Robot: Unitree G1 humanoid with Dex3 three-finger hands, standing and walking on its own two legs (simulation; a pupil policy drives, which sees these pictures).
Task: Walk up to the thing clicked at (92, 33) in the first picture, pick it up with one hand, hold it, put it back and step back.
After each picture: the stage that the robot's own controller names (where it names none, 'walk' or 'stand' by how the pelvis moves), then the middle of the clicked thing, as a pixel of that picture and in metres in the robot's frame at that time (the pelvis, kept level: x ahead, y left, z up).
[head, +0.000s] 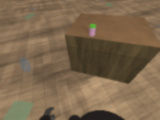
stand; (92, 30) +0.92 +0.03 +0.05
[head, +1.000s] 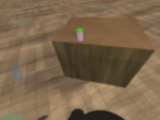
walk; (79, 34) +0.80 +0.19 +0.07
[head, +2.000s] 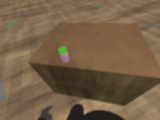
stand; (64, 54) +0.47 +0.25 +0.06
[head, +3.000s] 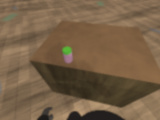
stand; (67, 55) +0.48 +0.21 +0.05
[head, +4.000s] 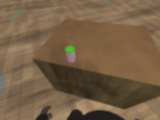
stand; (70, 54) +0.47 +0.19 +0.06
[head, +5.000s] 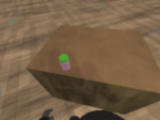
stand; (64, 62) +0.41 +0.22 +0.05
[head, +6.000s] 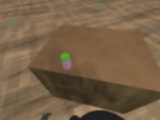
stand; (66, 61) +0.43 +0.21 +0.05
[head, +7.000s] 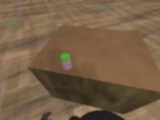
stand; (66, 61) +0.42 +0.21 +0.05
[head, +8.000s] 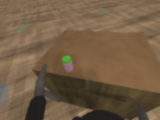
rise first; (67, 64) +0.41 +0.23 +0.05
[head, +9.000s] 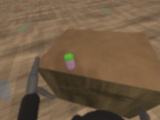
go down; (69, 61) +0.43 +0.22 +0.05
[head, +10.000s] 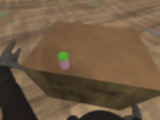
go down; (63, 61) +0.41 +0.20 +0.06
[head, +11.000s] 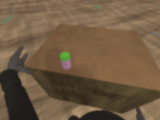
go down; (65, 61) +0.42 +0.21 +0.06
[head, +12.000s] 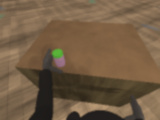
close; (59, 58) +0.42 +0.23 +0.08
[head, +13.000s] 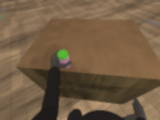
lift; (64, 59) +0.41 +0.19 +0.09
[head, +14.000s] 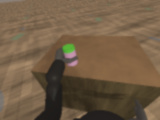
lift; (70, 55) +0.35 +0.15 +0.23
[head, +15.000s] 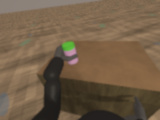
hold; (70, 53) +0.33 +0.15 +0.27
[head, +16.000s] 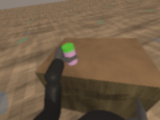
hold; (70, 54) +0.34 +0.15 +0.25
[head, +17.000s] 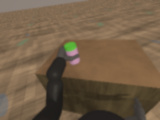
crouch; (72, 53) +0.35 +0.13 +0.26
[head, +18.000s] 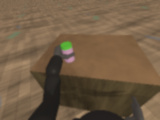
crouch; (67, 52) +0.40 +0.17 +0.21
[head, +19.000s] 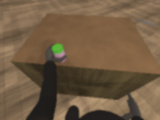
lower; (59, 53) +0.44 +0.20 +0.11
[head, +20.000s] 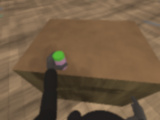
lower; (60, 61) +0.39 +0.21 +0.10
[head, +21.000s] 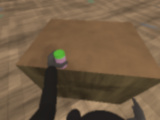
lower; (60, 59) +0.41 +0.21 +0.09
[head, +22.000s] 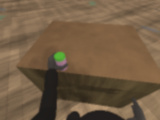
lower; (61, 61) +0.39 +0.21 +0.09
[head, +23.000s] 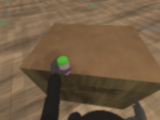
loosen; (64, 65) +0.37 +0.19 +0.09
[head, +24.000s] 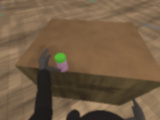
withdraw; (61, 62) +0.38 +0.20 +0.09
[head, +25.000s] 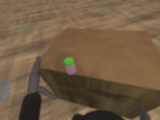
sink last; (70, 66) +0.38 +0.20 +0.07
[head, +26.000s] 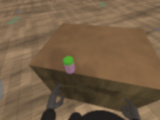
stand; (69, 65) +0.38 +0.19 +0.06
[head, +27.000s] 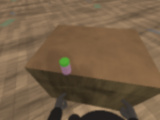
stand; (65, 66) +0.37 +0.21 +0.06
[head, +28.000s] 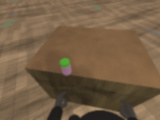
stand; (65, 67) +0.37 +0.21 +0.05
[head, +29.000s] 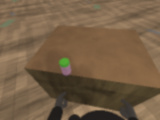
stand; (65, 66) +0.37 +0.21 +0.05
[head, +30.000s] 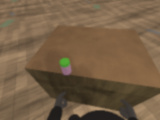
stand; (65, 66) +0.37 +0.20 +0.05
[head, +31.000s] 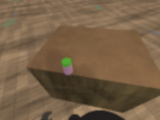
walk; (67, 66) +0.38 +0.19 +0.05
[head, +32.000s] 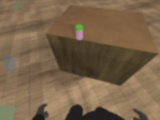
walk; (79, 32) +0.70 +0.16 +0.07
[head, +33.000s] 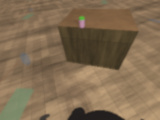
stand; (81, 22) +1.07 +0.21 +0.07
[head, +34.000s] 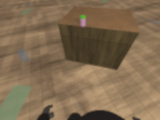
stand; (82, 21) +1.08 +0.18 +0.06
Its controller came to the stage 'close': yes
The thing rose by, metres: 0.22
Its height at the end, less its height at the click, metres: +0.00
